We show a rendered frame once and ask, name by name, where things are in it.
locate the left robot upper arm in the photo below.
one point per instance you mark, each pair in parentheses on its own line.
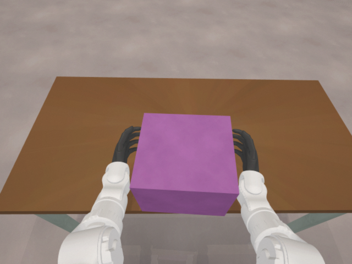
(100,245)

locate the right robot hand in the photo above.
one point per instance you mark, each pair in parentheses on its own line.
(248,154)

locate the robot left forearm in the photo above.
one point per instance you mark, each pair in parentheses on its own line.
(110,205)

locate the carton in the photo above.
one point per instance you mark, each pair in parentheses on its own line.
(185,164)

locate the robot right forearm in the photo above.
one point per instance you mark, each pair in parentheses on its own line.
(258,216)

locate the table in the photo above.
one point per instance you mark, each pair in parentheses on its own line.
(304,148)

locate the right robot upper arm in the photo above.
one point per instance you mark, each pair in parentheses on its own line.
(275,249)

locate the left robot hand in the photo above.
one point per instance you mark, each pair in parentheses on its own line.
(122,149)

